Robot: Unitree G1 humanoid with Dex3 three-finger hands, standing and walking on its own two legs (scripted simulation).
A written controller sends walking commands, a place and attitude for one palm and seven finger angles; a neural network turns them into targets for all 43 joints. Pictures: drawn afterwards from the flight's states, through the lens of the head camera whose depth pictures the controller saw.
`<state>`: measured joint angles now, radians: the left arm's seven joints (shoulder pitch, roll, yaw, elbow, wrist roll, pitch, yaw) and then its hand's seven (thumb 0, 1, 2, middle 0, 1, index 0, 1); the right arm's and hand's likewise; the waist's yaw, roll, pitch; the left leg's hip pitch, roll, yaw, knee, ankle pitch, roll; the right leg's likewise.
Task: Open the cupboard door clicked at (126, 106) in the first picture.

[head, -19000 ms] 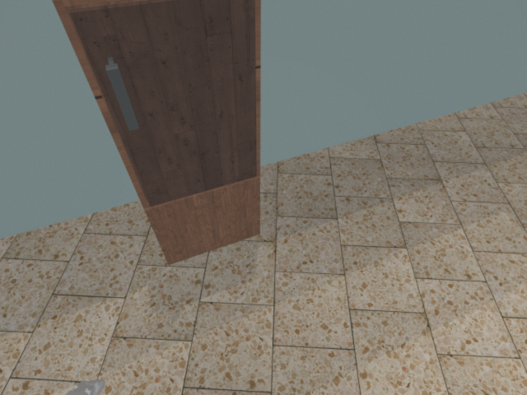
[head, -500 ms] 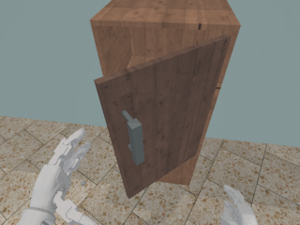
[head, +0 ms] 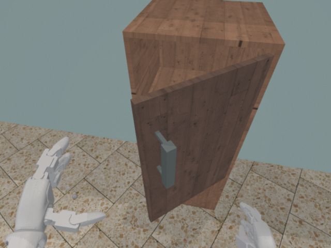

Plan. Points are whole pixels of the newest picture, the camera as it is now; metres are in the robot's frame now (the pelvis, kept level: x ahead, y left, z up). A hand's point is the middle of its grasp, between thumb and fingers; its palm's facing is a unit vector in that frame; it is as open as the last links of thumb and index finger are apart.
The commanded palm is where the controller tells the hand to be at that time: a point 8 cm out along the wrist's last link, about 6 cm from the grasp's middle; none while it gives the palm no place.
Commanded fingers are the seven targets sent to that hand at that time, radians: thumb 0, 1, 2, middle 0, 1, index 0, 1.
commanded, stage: draw the hand back to the body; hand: left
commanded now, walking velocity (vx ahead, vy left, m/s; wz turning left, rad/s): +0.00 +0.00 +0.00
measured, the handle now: (163, 160) +0.30 +0.04 +0.08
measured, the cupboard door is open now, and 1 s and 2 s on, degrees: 42 42 42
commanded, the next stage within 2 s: step back with the hand held close in 0.84 s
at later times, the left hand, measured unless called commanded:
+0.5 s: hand (40, 166) +0.20 +0.25 +0.17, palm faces +0.41 -0.82 -0.41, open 8.7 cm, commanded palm +0.16 +0.30 +0.19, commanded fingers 0.00 0.90 0.90 -0.20 -0.30 -0.20 -0.30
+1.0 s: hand (51, 169) +0.20 +0.23 +0.17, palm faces +0.41 -0.82 -0.40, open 7.4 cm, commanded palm +0.16 +0.28 +0.19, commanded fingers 0.00 0.90 0.90 -0.20 -0.30 -0.20 -0.30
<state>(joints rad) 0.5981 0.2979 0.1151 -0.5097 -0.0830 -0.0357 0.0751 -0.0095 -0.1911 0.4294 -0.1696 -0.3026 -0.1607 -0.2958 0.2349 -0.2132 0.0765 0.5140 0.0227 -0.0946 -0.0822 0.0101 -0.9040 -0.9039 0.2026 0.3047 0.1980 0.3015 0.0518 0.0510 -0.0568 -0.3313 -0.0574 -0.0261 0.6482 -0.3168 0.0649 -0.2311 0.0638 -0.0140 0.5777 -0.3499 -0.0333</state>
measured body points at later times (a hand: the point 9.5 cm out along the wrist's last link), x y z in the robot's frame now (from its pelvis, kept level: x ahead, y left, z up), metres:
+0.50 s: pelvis +0.01 +0.00 +0.01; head -0.01 -0.01 +0.46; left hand +0.18 +0.29 +0.20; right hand +0.20 -0.22 -0.07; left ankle +0.01 +0.07 -0.73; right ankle -0.03 -0.10 -0.73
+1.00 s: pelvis +0.01 -0.02 +0.02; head -0.01 -0.04 +0.46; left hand +0.17 +0.28 +0.19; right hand +0.19 -0.24 -0.07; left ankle +0.01 +0.07 -0.73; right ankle -0.03 -0.10 -0.73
